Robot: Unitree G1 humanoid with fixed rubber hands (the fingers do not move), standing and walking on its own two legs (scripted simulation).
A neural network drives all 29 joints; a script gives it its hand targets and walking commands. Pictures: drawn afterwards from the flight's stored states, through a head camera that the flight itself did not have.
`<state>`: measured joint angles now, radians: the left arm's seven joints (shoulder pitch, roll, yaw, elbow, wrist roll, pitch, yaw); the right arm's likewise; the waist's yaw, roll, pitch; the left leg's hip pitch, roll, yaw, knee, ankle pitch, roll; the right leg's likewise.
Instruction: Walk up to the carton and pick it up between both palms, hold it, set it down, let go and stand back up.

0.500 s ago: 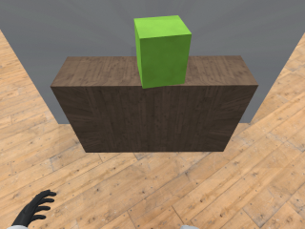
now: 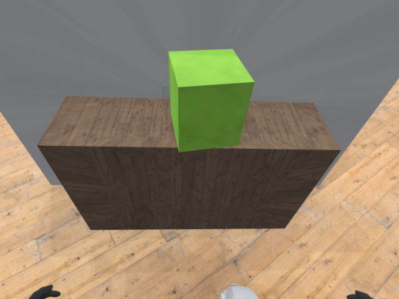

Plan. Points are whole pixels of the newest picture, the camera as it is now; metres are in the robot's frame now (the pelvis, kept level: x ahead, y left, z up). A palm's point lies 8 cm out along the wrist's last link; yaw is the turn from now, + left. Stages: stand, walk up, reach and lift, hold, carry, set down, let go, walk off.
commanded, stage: walk up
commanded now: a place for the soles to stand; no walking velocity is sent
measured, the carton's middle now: (205, 101) +0.70 -0.03 +0.00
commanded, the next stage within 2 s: none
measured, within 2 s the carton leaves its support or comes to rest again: neither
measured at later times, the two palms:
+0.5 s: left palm (53, 258) +0.23 +0.30 -0.07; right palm (335, 226) +0.31 -0.34 -0.07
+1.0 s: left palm (71, 226) +0.30 +0.29 -0.07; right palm (328, 219) +0.33 -0.34 -0.08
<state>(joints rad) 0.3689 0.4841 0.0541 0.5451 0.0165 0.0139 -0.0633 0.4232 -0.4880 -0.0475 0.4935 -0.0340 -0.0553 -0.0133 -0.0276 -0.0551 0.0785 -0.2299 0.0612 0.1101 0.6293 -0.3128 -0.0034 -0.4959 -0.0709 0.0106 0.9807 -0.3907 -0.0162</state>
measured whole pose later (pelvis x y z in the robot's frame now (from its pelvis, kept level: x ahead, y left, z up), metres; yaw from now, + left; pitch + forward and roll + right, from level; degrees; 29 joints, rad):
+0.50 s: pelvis +0.16 -0.03 -0.02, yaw +3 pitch -5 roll +0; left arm 0.34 0.49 0.02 0.57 -0.02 0.01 -0.01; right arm 0.26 -0.47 -0.04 0.61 0.00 0.00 0.00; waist 0.03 0.00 0.10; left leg -0.39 0.02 0.02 0.73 -0.24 0.00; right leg -0.23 -0.09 -0.07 0.79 -0.47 0.03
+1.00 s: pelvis +0.20 -0.03 +0.01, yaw +3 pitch -4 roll +0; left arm 0.09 0.42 0.00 0.94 -0.03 -0.01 -0.01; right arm 0.08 -0.40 -0.01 0.97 0.02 0.00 0.00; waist 0.00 0.01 0.08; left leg -0.23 0.03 0.02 0.45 -0.16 -0.02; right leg -0.04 -0.05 -0.07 0.44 -0.33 0.03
